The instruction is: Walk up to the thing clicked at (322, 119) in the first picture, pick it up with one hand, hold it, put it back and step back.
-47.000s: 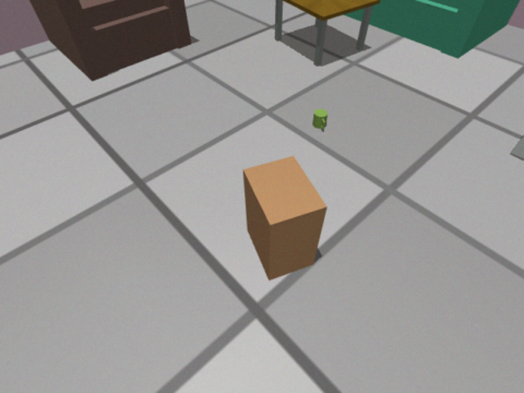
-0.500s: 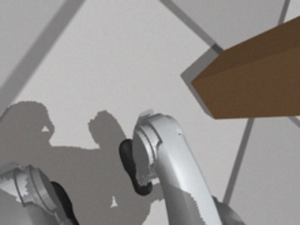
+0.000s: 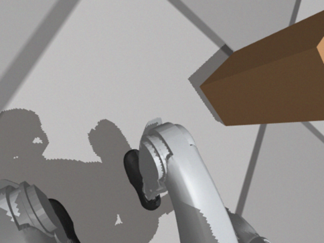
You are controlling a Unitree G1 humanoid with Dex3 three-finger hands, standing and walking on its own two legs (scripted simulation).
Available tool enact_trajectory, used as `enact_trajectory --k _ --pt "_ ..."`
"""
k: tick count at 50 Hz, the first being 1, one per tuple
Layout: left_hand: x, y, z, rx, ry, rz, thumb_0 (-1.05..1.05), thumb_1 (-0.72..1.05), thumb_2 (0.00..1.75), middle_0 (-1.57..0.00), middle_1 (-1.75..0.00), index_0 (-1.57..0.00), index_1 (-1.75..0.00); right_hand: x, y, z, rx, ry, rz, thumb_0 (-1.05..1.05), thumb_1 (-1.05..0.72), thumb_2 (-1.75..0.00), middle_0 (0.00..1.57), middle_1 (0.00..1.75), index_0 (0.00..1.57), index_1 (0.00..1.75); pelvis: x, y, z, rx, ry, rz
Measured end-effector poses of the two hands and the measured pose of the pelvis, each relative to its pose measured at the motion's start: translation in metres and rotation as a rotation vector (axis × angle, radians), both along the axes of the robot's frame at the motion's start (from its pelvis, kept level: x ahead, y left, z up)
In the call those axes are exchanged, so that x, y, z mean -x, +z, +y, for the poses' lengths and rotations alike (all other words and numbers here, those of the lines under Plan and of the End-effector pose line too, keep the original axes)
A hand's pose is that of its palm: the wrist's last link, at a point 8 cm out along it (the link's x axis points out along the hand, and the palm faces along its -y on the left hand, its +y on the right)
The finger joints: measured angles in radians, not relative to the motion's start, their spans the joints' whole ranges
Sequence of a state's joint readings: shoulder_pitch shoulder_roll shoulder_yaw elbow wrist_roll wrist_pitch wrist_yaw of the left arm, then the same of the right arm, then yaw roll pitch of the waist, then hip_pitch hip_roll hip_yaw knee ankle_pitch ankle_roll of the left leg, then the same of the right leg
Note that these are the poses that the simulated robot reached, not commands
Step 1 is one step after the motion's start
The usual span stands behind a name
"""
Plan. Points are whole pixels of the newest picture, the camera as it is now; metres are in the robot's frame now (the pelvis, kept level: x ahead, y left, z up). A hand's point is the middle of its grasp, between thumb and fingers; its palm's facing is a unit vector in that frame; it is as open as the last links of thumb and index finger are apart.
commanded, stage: rest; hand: left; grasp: from above
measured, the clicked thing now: out of the picture +0.54 +0.28 -0.27
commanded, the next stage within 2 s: open in 0.18 s
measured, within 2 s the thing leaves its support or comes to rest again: neither
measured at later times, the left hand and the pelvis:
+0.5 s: hand out of the picture +0.52 +0.30 -0.23, palm faces -0.45 -0.12 -0.89, open 10.7 cm; pelvis +0.00 +0.00 +0.00, yaw -1 degrees
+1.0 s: hand out of the picture +0.53 +0.30 -0.22, palm faces -0.44 -0.11 -0.89, open 13.5 cm; pelvis -0.01 +0.00 +0.00, yaw -1 degrees
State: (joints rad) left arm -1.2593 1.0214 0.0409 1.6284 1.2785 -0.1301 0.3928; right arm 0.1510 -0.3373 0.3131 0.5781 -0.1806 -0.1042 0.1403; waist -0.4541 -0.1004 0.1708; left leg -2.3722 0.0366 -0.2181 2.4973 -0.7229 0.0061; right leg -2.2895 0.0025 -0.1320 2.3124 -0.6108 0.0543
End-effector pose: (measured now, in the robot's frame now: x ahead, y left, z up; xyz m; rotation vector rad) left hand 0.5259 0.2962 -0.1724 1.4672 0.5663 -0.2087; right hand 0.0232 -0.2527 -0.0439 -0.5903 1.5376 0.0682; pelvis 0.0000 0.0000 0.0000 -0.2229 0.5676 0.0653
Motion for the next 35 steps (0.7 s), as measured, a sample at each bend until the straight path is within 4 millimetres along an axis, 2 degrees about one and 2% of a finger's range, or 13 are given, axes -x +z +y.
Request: enact_trajectory --k 20,25,35 --pt "-0.001 -0.0014 0.0026 0.0 0.007 -0.007 0.01 -0.02 0.59 -0.57 -0.75 -0.58 -0.71 0.0037 0.0004 0.0013 -0.001 0.018 -0.001 0.0 -0.9 -0.9 0.2 0.3 0.21 0.3 0.0019 -0.0023 0.0009 0.007 -0.006 -0.013" --pt "-0.0012 0.0011 0.0035 0.0 0.004 -0.018 0.01 -0.05 0.61 -0.49 -0.79 -0.51 -0.75 0.004 0.0008 0.0022 0.002 0.02 -0.005 0.0 -0.89 -0.9 0.2 0.3 0.21 0.3 0.0025 -0.0023 0.0014 0.009 -0.006 -0.015" --pt "-0.0052 0.0069 0.0047 -0.008 0.011 -0.03 0.01 -0.22 0.73 -0.31 -0.87 -0.34 -0.85 0.0069 0.0003 0.0024 0.0 0.022 -0.008 0.0 -0.89 -0.9 0.2 0.3 0.21 0.3 0.0043 -0.0039 0.0016 0.01 -0.007 -0.021"
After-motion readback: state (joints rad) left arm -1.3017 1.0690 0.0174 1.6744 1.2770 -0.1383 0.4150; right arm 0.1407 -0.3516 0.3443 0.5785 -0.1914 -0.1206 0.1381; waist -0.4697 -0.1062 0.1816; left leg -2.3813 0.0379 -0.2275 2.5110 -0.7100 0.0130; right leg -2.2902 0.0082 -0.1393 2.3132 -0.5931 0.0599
